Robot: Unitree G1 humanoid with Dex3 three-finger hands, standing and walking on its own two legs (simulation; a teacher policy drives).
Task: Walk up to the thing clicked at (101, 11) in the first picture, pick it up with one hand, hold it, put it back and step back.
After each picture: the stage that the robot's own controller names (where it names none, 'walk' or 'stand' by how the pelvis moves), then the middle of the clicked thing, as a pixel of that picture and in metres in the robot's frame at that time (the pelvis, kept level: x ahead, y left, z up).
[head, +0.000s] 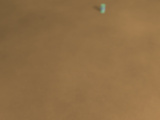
stand; (102, 8) +2.14 -0.32 -0.72
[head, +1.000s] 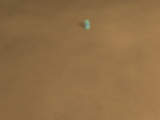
walk; (87, 24) +2.02 +0.09 -0.69
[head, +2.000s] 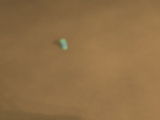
walk; (63, 44) +1.39 +0.35 -0.72
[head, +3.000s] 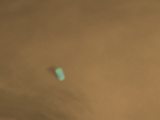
walk; (60, 74) +0.94 +0.32 -0.72
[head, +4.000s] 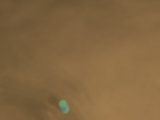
walk; (64, 106) +0.63 +0.28 -0.72
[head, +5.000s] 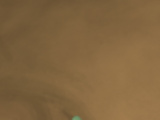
walk; out of the picture +0.44 +0.21 -0.70
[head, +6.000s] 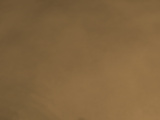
stand; out of the picture +0.38 -0.06 -0.70
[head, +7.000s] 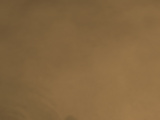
walk; out of the picture +0.35 +0.01 -0.69
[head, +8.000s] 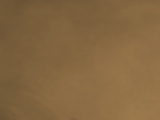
stand; out of the picture +0.31 -0.05 -0.69
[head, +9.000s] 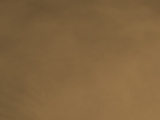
stand; out of the picture +0.28 -0.05 -0.72
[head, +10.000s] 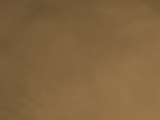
stand; out of the picture +0.29 -0.04 -0.73
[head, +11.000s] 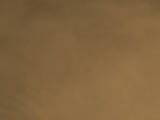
stand; out of the picture +0.27 -0.04 -0.73
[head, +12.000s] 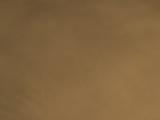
stand; out of the picture +0.27 -0.04 -0.73
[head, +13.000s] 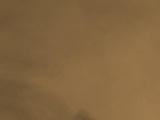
go down; out of the picture +0.30 -0.05 -0.64
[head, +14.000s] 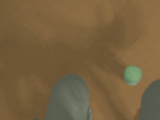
go down; (132, 75) +0.37 -0.11 -0.27
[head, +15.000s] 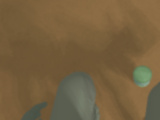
close in; (141, 76) +0.37 -0.11 -0.26
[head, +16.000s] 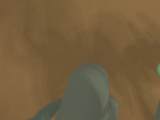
go down; out of the picture +0.37 -0.13 -0.24
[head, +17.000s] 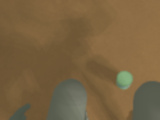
go down; (123, 80) +0.37 -0.10 -0.32
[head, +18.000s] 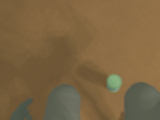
go down; (113, 83) +0.37 -0.08 -0.34
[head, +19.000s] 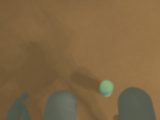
go down; (106, 88) +0.37 -0.07 -0.37
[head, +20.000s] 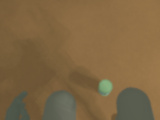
go down; (104, 88) +0.36 -0.07 -0.38
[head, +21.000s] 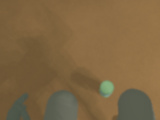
go down; (106, 89) +0.37 -0.07 -0.38
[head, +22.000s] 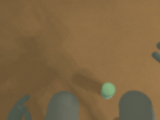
go down; (107, 91) +0.36 -0.07 -0.38
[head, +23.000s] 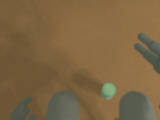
go down; (107, 91) +0.36 -0.08 -0.38
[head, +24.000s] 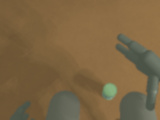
go down; (109, 92) +0.36 -0.07 -0.37
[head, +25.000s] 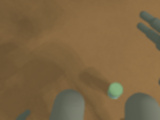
go down; (114, 91) +0.36 -0.08 -0.38
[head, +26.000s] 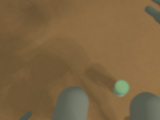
go down; (120, 88) +0.36 -0.08 -0.37
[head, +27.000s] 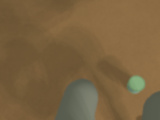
go down; (135, 85) +0.36 -0.10 -0.33
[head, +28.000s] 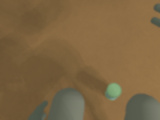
go down; (112, 92) +0.36 -0.08 -0.35
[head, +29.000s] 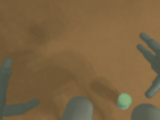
go down; (123, 101) +0.35 -0.08 -0.42
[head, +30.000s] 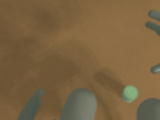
go down; (129, 94) +0.36 -0.08 -0.38
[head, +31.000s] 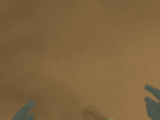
stand; out of the picture +0.32 -0.06 -0.59
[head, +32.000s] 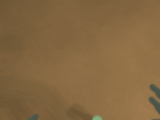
go down; out of the picture +0.31 -0.05 -0.60
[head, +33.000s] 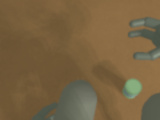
lift; (131, 89) +0.38 -0.09 -0.28
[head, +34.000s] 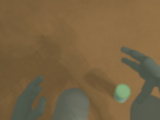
rest palm; (121, 93) +0.37 -0.08 -0.33
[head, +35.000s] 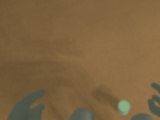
withdraw; (123, 107) +0.34 -0.07 -0.51
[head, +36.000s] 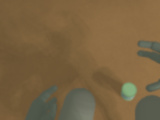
go down; (128, 92) +0.38 -0.08 -0.36
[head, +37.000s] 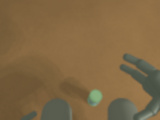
rest palm; (94, 98) +0.37 -0.06 -0.40
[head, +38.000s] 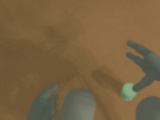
stand; (128, 92) +0.37 -0.08 -0.35
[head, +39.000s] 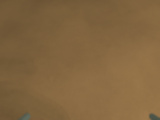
stand; out of the picture +0.31 -0.06 -0.63
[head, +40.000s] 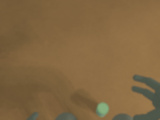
rest palm; (102, 109) +0.33 -0.06 -0.52
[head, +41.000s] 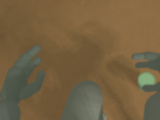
withdraw; (146, 82) +0.38 -0.09 -0.33
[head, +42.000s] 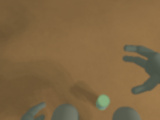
rest palm; (102, 102) +0.36 -0.07 -0.46
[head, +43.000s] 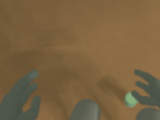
walk; (131, 99) +0.36 -0.08 -0.46
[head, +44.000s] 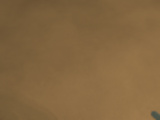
stand; out of the picture +0.31 -0.07 -0.65
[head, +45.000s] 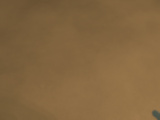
stand; out of the picture +0.30 -0.07 -0.65
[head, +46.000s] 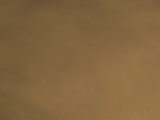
stand; out of the picture +0.33 -0.06 -0.67
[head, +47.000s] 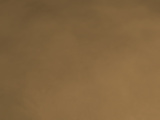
stand; out of the picture +0.33 -0.05 -0.72
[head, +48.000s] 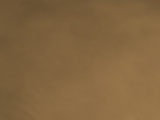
stand; out of the picture +0.31 -0.05 -0.72
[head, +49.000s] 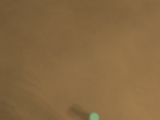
walk; (93, 119) +0.36 -0.07 -0.70
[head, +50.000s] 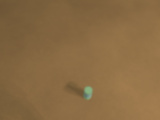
walk; (87, 93) +0.61 -0.08 -0.71
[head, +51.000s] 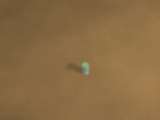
stand; (85, 68) +0.97 +0.00 -0.70
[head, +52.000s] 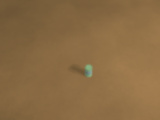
stand; (88, 71) +0.93 -0.05 -0.71
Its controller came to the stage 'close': yes
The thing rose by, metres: 0.00
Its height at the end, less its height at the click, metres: +0.00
